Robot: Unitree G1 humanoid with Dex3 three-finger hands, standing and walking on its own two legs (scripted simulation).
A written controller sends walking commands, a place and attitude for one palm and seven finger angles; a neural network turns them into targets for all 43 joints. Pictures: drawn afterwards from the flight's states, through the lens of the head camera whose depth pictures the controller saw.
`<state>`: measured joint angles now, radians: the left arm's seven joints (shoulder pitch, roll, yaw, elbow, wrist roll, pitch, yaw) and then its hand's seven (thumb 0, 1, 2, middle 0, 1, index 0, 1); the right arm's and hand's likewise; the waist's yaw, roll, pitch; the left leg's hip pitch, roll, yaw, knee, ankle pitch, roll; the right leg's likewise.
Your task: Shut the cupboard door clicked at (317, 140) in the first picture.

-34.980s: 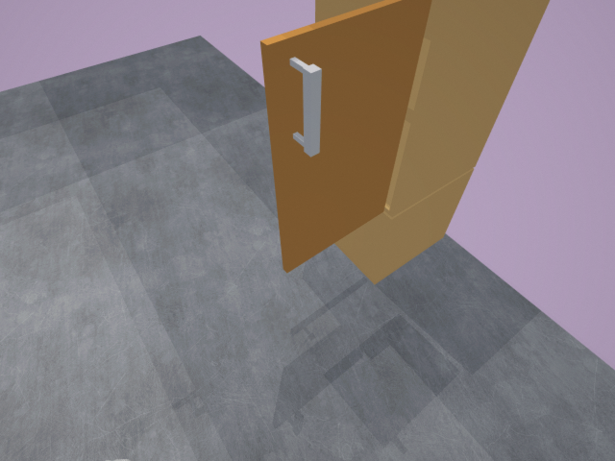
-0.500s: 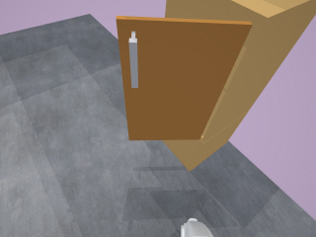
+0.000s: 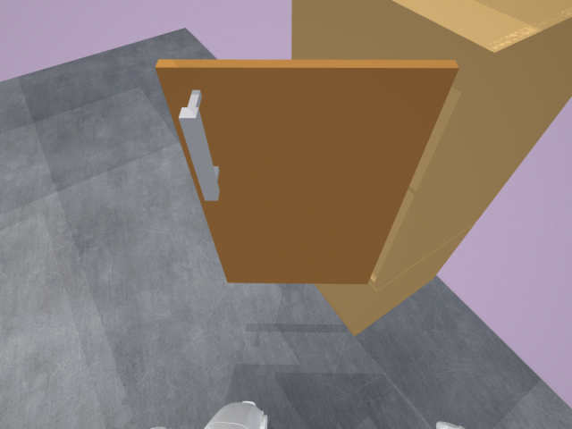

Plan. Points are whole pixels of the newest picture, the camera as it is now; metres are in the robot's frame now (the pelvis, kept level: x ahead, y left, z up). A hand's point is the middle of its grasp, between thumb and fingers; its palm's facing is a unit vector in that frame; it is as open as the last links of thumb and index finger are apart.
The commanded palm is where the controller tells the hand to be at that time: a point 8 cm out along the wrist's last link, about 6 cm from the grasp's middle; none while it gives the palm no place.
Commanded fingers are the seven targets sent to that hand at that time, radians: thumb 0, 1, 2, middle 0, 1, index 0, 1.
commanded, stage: come to a stop and stand still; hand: left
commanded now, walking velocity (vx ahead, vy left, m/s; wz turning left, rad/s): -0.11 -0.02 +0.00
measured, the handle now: (204, 149) +0.44 +0.15 +0.14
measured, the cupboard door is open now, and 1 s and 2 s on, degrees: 56 56 56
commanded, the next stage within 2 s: look again from close up in 1.26 s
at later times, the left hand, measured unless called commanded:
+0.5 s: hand out of the picture +0.00 +0.25 -0.18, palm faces +0.00 -0.98 -0.20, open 7.4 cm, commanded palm none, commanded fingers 0.00 0.90 0.90 -0.20 -0.30 -0.20 -0.30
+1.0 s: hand out of the picture -0.04 +0.20 -0.19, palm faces +0.07 -0.98 -0.18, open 7.3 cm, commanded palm none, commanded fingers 0.00 0.90 0.90 -0.20 -0.30 -0.20 -0.30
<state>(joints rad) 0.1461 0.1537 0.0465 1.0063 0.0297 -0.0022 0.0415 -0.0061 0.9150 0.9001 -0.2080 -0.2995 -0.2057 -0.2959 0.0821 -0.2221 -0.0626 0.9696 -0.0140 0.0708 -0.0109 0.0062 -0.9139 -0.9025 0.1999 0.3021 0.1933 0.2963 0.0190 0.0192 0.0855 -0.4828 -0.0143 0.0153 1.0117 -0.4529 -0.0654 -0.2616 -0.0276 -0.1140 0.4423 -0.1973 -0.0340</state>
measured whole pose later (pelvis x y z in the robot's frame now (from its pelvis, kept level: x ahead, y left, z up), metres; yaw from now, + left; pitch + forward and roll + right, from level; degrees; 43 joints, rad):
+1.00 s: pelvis -0.04 +0.03 -0.01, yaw +1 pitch -1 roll +0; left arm 0.27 0.17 0.03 1.10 0.02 0.02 0.03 0.00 0.91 0.90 -0.20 -0.30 -0.20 -0.30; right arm 0.30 -0.15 -0.02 1.10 -0.02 -0.01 -0.02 0.01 -0.91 -0.90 0.20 0.30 0.19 0.30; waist 0.01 -0.04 0.05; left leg -0.26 -0.01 0.07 0.52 -0.24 0.04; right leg -0.10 -0.05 0.00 0.48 -0.36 0.04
